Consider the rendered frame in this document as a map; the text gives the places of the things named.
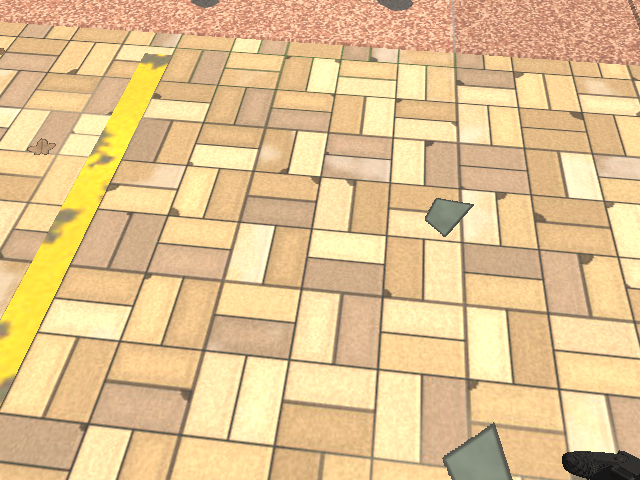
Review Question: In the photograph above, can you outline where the robot right hand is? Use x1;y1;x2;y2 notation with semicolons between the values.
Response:
562;450;640;480

